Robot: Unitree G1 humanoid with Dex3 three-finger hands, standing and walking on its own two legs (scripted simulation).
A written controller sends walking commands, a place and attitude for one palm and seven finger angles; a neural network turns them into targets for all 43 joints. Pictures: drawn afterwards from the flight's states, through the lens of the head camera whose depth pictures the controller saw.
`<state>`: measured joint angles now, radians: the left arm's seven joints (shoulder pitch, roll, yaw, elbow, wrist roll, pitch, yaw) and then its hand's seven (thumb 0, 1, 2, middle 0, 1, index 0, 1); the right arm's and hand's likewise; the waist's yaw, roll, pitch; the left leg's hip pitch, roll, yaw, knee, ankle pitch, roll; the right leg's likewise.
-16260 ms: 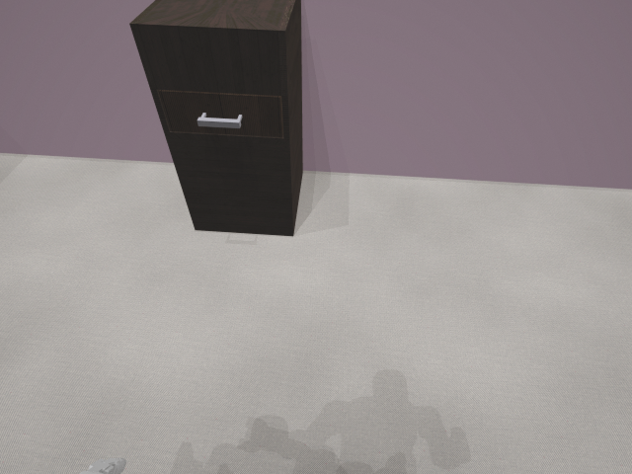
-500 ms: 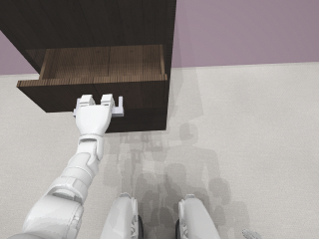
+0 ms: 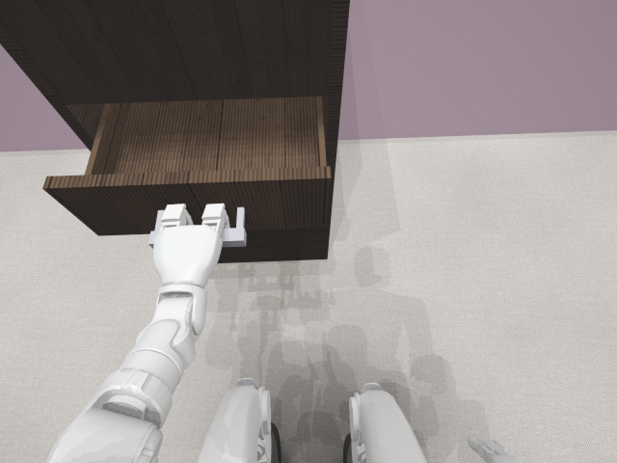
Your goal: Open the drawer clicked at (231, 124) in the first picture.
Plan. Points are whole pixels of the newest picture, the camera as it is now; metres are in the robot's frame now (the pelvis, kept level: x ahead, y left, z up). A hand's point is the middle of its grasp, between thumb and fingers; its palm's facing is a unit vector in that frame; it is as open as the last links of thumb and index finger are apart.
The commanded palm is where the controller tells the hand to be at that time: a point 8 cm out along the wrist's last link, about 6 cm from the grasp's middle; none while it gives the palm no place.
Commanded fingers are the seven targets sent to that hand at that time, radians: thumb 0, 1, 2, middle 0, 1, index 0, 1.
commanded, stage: pull the drawer open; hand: left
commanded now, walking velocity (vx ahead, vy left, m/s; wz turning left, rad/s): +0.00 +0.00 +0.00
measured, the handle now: (200, 227) +0.44 +0.17 -0.05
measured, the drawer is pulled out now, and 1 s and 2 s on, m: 0.15 0.21 0.28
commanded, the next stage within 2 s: none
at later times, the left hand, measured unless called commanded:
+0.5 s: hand (199, 284) +0.36 +0.17 -0.07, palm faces -0.02 -0.05 -1.00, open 5.3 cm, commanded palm +0.32 +0.16 -0.03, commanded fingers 0.00 0.90 0.90 -0.40 -1.35 -0.40 -1.35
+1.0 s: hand (197, 304) +0.33 +0.16 -0.07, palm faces -0.02 -0.06 -1.00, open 5.3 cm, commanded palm +0.30 +0.17 -0.03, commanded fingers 0.00 0.90 0.90 -0.40 -1.35 -0.40 -1.35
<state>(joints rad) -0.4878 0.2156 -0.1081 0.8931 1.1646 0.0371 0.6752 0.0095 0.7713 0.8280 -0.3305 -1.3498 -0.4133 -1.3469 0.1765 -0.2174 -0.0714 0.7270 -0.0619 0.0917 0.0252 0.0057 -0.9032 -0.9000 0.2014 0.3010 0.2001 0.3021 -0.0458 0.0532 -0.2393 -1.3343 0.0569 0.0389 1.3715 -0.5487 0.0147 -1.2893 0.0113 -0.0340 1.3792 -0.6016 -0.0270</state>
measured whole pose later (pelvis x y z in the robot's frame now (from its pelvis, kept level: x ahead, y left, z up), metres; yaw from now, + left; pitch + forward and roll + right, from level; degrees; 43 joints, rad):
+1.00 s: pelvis +0.00 +0.00 +0.01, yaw +1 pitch +27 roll +0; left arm -0.23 0.17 -0.18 0.68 1.18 0.07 0.69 0.01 0.77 0.83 -0.32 -1.35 -0.42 -1.35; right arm 0.13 -0.21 -0.06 0.69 -0.06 0.11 0.02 0.01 -0.90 -0.90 0.20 0.30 0.20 0.30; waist -0.01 0.04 -0.25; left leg -1.28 0.05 0.03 1.35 -0.55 0.01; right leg -1.23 0.01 -0.04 1.37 -0.61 -0.03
